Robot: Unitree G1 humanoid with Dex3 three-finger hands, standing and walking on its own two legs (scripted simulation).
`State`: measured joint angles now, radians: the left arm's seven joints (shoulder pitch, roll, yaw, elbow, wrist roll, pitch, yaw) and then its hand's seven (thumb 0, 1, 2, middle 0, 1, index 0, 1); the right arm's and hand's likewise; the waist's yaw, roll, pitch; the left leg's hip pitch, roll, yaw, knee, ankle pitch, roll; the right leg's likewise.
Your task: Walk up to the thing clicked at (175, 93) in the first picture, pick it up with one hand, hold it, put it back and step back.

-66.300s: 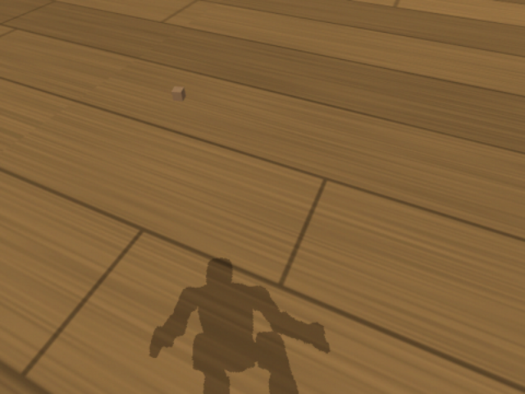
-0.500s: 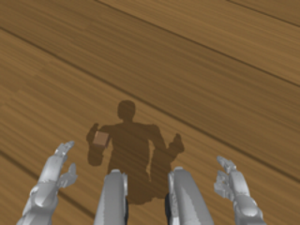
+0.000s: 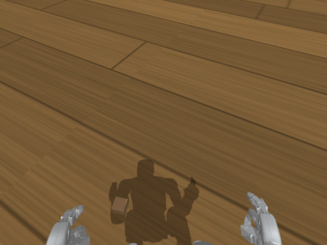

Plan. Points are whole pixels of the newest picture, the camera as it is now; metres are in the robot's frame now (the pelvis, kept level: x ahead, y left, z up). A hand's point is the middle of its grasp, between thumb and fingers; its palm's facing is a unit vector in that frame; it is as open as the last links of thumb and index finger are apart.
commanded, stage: home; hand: left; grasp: from above
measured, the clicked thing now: (120, 205) +0.44 +0.22 -0.68
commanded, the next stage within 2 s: stand in 1.92 s
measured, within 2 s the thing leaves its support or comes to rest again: neither
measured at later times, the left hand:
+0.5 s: hand (85, 243) +0.16 +0.18 -0.05, palm faces +0.04 -0.98 -0.20, open 7.4 cm
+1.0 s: hand out of the picture +0.15 +0.18 -0.05, palm faces +0.04 -0.98 -0.20, open 7.4 cm
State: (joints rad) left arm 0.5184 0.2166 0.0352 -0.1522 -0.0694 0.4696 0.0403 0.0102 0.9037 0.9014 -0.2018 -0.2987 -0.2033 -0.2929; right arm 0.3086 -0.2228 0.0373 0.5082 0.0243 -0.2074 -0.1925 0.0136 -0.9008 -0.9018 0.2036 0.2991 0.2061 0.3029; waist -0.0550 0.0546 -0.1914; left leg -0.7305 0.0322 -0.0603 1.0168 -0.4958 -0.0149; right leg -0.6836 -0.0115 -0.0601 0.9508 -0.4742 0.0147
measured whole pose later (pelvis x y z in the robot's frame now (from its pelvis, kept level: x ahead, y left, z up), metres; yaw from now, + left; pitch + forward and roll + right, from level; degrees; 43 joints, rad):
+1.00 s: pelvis -0.01 +0.01 +0.00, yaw +0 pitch +10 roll -3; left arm 0.50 0.23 0.03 -0.12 -0.05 0.45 0.02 0.01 0.91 0.90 -0.20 -0.30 -0.20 -0.29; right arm 0.29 -0.22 0.04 0.53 0.01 -0.23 -0.18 0.02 -0.90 -0.90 0.21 0.30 0.21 0.30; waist -0.04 0.04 -0.15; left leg -0.70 0.03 -0.05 1.01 -0.49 -0.01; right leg -0.65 -0.01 -0.05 0.94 -0.46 0.02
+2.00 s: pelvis +0.00 +0.00 +0.00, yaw +0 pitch +10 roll -3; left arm 0.50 0.23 0.03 -0.13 -0.06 0.45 0.02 0.01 0.91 0.90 -0.20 -0.30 -0.20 -0.29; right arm 0.28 -0.22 0.03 0.53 0.01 -0.22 -0.18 0.02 -0.90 -0.90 0.20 0.30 0.21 0.30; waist -0.04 0.04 -0.16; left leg -0.70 0.03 -0.05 1.02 -0.50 -0.01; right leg -0.65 -0.01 -0.05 0.95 -0.48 0.02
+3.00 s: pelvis -0.02 +0.01 +0.07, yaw +1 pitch -5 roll +0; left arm 0.17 0.30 0.03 1.12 0.03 0.00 0.02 0.01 0.91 0.90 -0.20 -0.30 -0.20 -0.30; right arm 0.14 -0.30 -0.04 1.11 -0.02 0.01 -0.01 0.01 -0.90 -0.90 0.20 0.30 0.21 0.30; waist 0.01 0.01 0.07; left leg -0.11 -0.02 -0.02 0.36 -0.17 0.01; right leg -0.09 -0.06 -0.03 0.36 -0.18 0.04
